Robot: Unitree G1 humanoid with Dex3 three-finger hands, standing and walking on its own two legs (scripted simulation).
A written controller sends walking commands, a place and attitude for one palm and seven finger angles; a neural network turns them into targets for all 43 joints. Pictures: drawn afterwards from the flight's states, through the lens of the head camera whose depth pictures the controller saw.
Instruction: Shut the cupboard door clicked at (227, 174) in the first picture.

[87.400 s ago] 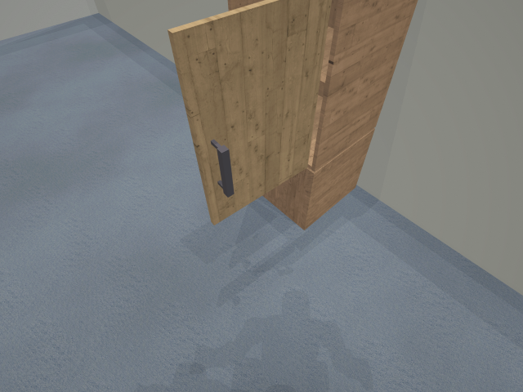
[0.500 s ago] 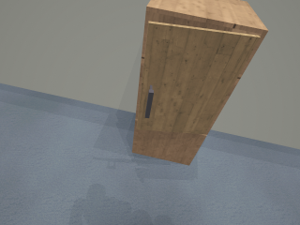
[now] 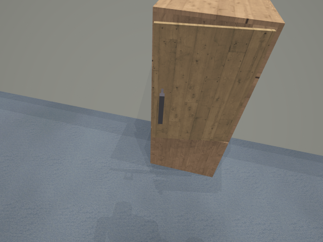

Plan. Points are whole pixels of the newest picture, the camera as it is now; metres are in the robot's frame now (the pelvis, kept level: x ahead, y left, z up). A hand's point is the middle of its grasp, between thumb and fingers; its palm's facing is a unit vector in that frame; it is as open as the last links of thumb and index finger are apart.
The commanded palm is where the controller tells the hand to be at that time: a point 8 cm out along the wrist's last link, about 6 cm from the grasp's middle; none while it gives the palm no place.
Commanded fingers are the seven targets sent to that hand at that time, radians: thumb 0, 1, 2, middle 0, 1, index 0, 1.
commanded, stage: come to a stop and stand still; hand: left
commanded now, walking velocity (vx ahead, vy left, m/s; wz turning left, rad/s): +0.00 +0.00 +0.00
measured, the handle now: (161, 106) +0.69 +0.05 -0.10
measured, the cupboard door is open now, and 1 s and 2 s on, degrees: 11 11 11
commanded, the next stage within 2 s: look again from close up in 0.08 s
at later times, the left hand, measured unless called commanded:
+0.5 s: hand out of the picture -0.01 +0.15 -0.17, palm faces +0.04 -0.99 -0.15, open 7.4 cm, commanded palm none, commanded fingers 0.00 0.90 0.90 -0.20 -0.30 -0.20 -0.30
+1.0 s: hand out of the picture +0.02 +0.14 -0.19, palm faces +0.06 -0.99 -0.13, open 7.4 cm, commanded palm none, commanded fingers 0.00 0.90 0.90 -0.20 -0.30 -0.20 -0.30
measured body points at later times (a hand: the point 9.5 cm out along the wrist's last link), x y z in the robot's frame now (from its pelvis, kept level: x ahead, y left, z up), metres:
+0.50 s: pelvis +0.02 +0.00 +0.00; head +0.03 +0.00 +0.45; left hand -0.01 +0.20 -0.16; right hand -0.01 -0.19 -0.16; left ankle +0.01 +0.11 -0.74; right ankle +0.00 -0.08 -0.74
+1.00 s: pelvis +0.07 -0.01 -0.01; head +0.08 +0.00 +0.44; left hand +0.02 +0.19 -0.17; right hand +0.03 -0.22 -0.17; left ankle +0.02 +0.11 -0.74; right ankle +0.00 -0.08 -0.74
